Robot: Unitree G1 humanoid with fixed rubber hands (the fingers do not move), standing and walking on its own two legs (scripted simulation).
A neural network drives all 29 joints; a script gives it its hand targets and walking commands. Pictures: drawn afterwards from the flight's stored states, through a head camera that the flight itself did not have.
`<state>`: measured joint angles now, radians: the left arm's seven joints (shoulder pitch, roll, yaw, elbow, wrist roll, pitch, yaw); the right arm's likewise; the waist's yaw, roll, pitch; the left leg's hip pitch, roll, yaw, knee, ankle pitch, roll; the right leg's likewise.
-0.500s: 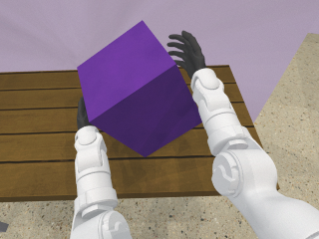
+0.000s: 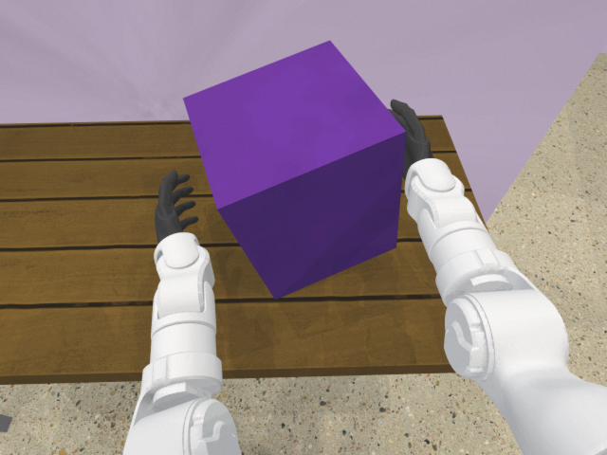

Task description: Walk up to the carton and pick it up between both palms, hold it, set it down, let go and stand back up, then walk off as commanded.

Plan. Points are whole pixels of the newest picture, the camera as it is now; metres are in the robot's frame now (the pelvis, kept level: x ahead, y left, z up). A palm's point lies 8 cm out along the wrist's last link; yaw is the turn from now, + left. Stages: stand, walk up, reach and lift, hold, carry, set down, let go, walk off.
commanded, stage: set down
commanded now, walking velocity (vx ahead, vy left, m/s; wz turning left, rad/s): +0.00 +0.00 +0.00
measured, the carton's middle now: (300, 180) +0.47 +0.05 +0.07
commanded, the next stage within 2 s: none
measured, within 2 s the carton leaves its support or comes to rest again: rests again in 0.14 s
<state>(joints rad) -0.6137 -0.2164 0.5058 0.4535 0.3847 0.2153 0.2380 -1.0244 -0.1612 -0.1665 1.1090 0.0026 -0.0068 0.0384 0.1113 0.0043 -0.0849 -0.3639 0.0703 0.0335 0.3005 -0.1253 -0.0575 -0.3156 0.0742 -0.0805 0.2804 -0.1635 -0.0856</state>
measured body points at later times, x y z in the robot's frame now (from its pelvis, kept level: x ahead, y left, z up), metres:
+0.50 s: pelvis -0.03 -0.01 +0.00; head +0.04 -0.04 +0.44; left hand +0.32 +0.17 +0.09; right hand +0.42 -0.18 +0.08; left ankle +0.00 +0.15 -0.74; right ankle -0.03 -0.05 -0.75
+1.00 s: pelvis -0.05 -0.01 +0.00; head -0.01 +0.00 +0.44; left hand +0.29 +0.19 +0.10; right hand +0.36 -0.19 +0.06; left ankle +0.00 +0.14 -0.75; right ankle -0.03 -0.06 -0.75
